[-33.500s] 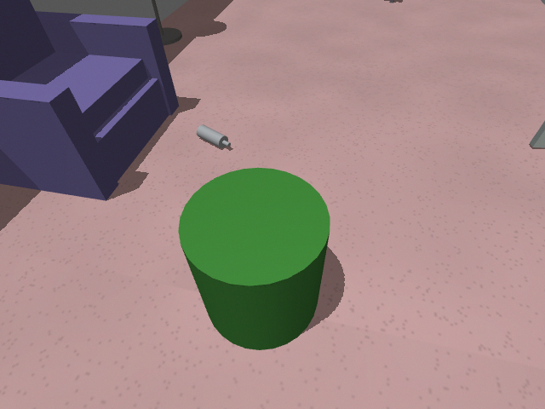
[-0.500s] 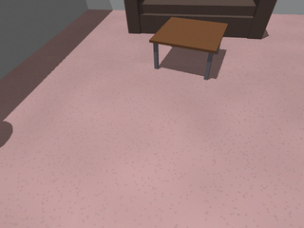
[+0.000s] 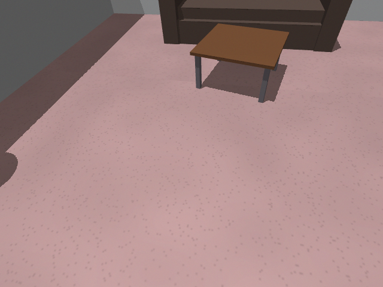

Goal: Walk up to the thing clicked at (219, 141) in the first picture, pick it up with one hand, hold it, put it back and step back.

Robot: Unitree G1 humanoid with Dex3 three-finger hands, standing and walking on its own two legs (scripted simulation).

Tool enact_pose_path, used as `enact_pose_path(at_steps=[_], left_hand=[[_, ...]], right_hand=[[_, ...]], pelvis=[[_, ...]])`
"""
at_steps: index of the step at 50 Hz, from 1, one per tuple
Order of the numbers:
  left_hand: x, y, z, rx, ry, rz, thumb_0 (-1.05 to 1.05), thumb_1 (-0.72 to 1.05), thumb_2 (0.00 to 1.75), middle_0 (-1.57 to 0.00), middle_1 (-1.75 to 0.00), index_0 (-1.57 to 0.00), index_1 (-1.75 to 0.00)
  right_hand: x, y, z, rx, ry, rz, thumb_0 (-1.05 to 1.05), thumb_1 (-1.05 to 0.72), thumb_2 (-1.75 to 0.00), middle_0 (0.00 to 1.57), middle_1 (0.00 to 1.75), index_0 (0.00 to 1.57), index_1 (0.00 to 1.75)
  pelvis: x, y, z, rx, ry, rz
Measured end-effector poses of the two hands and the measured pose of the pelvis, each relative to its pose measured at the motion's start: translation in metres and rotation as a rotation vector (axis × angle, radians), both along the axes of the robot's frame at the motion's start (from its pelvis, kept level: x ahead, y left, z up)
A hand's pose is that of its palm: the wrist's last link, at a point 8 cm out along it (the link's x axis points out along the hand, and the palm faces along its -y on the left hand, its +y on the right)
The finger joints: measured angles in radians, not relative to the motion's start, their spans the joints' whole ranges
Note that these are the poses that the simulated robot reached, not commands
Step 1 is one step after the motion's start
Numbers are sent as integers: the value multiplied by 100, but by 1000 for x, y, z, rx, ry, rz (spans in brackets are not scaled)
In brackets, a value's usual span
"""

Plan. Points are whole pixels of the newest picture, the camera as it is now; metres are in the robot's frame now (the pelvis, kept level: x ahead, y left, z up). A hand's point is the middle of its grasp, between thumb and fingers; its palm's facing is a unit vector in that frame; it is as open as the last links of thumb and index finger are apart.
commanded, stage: stand
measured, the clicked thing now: out of the picture -0.95 +1.15 -0.74
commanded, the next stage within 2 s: walk up in 0.08 s
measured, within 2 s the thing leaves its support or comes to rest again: neither
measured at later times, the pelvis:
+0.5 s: pelvis -0.03 +0.01 -0.01, yaw +18 degrees
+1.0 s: pelvis +0.01 -0.06 +0.00, yaw +40 degrees
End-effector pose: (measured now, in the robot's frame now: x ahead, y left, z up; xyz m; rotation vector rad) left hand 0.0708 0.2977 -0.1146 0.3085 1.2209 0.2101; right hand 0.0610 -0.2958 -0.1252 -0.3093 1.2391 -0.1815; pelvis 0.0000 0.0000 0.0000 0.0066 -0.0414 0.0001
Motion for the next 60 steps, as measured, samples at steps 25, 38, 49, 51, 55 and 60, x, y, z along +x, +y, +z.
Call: enact_pose_path(at_steps=[25, 38, 49, 51, 55, 60], left_hand=[[-51, 34, -26, -92, -144, 234, 1, 91, 90, -20, -30, -20, -30], [-125, 14, 0, 43, -108, 435, 1, 91, 90, -20, -29, -20, -30], [-173, -48, 26, 95, -150, 637, 1, 90, 90, -20, -30, -21, -30], [-180, -56, 23, 90, -160, 671, 1, 90, 90, -20, -30, -21, -30], [-199, -68, 9, 73, -177, 742, 1, 90, 90, -20, -30, -21, -30], [-227, -80, -22, 40, -150, 838, 1, 90, 90, -20, -30, -21, -30]], right_hand=[[5, 7, 29, -156, 88, 233, 1, -91, -90, 20, 30, 21, 30], [138, 24, 21, -95, -82, 531, 1, -90, -90, 21, 30, 21, 30], [232, 75, 26, 37, -181, 792, 1, -91, -90, 20, 30, 20, 30], [240, 83, 26, 42, -171, 835, 1, -91, -90, 20, 30, 20, 30], [252, 105, 25, 28, -142, 922, 1, -91, -90, 20, 30, 20, 30], [265, 135, 23, -1, -172, 1000, 1, -91, -90, 20, 30, 21, 30]], pelvis=[[-32, 13, -13, -10, -2, 321], [-12, -26, -14, -14, 38, 492], [12, -56, -3, 25, 31, 681], [16, -58, -5, 19, 22, 725], [22, -59, -11, 4, 8, 808], [26, -54, -27, 35, 12, 893]])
